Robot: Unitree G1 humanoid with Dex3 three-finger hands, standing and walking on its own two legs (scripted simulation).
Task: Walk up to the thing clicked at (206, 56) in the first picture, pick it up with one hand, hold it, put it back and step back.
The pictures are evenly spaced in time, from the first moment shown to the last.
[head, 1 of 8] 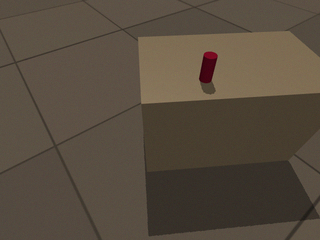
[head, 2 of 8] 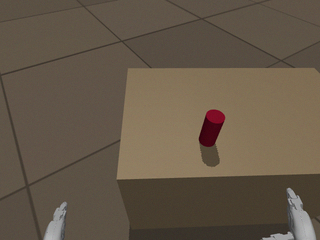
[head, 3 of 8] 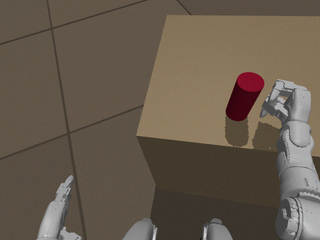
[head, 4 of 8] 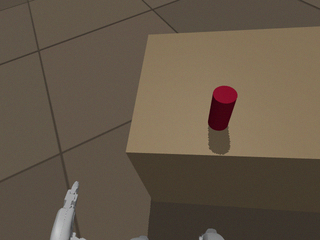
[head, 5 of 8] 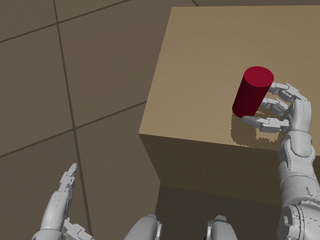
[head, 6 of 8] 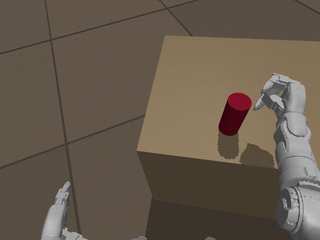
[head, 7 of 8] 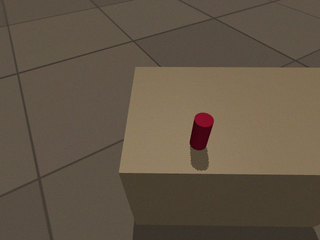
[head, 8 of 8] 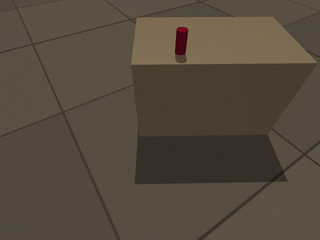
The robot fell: no
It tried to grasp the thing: yes
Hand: right
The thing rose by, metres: 0.00
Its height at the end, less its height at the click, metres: +0.00
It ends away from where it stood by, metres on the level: 0.05
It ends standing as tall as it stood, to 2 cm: yes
